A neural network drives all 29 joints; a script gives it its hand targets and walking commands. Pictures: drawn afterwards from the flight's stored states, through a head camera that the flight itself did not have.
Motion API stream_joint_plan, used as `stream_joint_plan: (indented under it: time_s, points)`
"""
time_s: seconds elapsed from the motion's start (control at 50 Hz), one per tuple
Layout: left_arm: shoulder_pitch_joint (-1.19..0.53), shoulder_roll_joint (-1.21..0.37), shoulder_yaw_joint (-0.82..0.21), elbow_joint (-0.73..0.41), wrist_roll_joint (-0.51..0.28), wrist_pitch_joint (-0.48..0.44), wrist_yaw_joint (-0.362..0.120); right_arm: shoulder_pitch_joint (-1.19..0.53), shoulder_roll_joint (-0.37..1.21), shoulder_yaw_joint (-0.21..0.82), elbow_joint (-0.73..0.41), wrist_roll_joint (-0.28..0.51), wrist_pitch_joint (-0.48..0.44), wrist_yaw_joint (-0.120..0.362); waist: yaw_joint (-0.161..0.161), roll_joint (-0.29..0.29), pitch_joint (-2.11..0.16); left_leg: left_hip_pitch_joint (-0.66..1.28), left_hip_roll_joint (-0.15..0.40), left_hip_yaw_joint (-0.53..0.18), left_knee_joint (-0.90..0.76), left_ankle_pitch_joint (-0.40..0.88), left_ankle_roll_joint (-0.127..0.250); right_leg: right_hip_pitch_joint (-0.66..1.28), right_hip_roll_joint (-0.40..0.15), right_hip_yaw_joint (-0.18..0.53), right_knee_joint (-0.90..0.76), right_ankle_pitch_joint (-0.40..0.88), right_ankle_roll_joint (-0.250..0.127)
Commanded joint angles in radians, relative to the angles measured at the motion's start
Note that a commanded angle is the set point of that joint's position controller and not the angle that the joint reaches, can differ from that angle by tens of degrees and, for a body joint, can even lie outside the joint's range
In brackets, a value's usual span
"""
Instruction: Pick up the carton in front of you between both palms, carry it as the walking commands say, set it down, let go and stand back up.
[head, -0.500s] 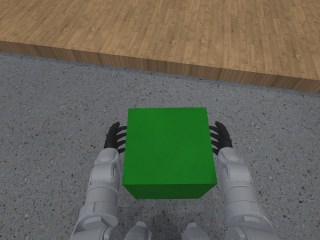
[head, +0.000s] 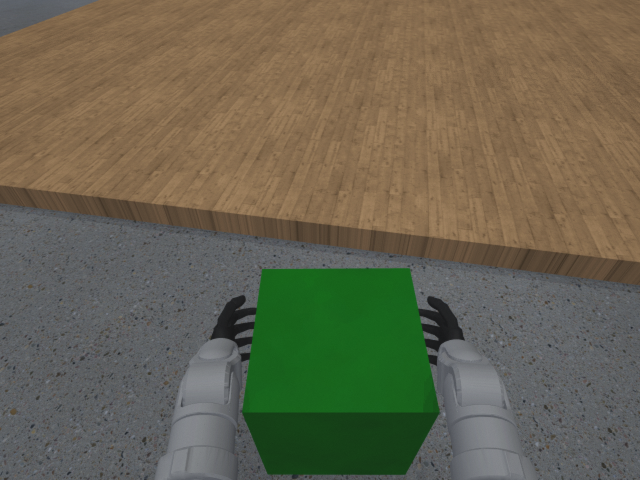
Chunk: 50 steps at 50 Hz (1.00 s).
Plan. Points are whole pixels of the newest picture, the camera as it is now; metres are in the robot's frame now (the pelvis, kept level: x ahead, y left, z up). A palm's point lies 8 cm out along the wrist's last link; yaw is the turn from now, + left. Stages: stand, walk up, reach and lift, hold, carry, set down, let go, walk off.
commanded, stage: reach and lift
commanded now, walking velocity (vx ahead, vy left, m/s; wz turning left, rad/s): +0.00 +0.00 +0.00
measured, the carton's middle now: (336, 375) +0.29 +0.00 -0.05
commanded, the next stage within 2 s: hold in 0.84 s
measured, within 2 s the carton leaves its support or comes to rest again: neither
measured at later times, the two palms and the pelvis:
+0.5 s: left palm (224, 342) +0.30 +0.15 +0.03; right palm (451, 343) +0.30 -0.15 +0.03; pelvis +0.00 +0.00 +0.00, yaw +0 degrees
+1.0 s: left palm (220, 335) +0.29 +0.15 +0.05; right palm (455, 337) +0.29 -0.15 +0.05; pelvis +0.01 +0.00 +0.01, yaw +0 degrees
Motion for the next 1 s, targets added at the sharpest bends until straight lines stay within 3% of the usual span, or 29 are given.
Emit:
stream_joint_plan:
  time_s: [0.0, 0.18, 0.62, 0.82, 0.92, 0.98]
  points:
    - [-0.536, -0.97, -0.527, 0.012, -0.217, -0.02, -0.264, -0.55, 0.975, 0.531, 0.005, 0.22, -0.023, 0.266, 0.003, 0.011, -0.155, 0.055, -0.051, 0.085, -0.076, 0.031, 0.01, 0.019, 0.052, -0.091, -0.078, 0.028, -0.013]
    - [-0.578, -0.976, -0.541, 0.002, -0.224, -0.011, -0.267, -0.592, 0.981, 0.543, -0.002, 0.223, -0.016, 0.263, -0.004, 0.002, -0.201, 0.089, -0.055, 0.087, -0.077, 0.054, 0.005, 0.055, 0.053, -0.092, -0.082, 0.053, -0.008]
    - [-0.434, -0.939, -0.587, -0.137, -0.254, 0.039, -0.253, -0.439, 0.946, 0.588, -0.139, 0.256, 0.036, 0.25, 0.0, 0.004, -0.214, 0.177, -0.067, 0.081, -0.117, 0.261, -0.005, 0.156, 0.065, -0.082, -0.118, 0.263, 0.007]
    - [-0.427, -0.938, -0.606, -0.178, -0.268, 0.065, -0.252, -0.438, 0.938, 0.607, -0.182, 0.271, 0.061, 0.249, 0.001, 0.004, -0.195, 0.188, -0.067, 0.078, -0.126, 0.258, -0.006, 0.165, 0.065, -0.08, -0.126, 0.258, 0.007]
    - [-0.423, -0.936, -0.66, -0.258, -0.303, 0.1, -0.245, -0.432, 0.931, 0.66, -0.265, 0.303, 0.098, 0.241, -0.002, 0.002, -0.226, 0.226, -0.067, 0.072, -0.137, 0.308, -0.01, 0.201, 0.064, -0.078, -0.136, 0.308, 0.01]
    - [-0.402, -0.9, -0.623, -0.231, -0.282, 0.128, -0.24, -0.413, 0.896, 0.624, -0.238, 0.282, 0.125, 0.236, -0.001, 0.002, -0.143, 0.199, -0.064, 0.074, -0.156, 0.229, -0.006, 0.179, 0.062, -0.081, -0.156, 0.228, 0.005]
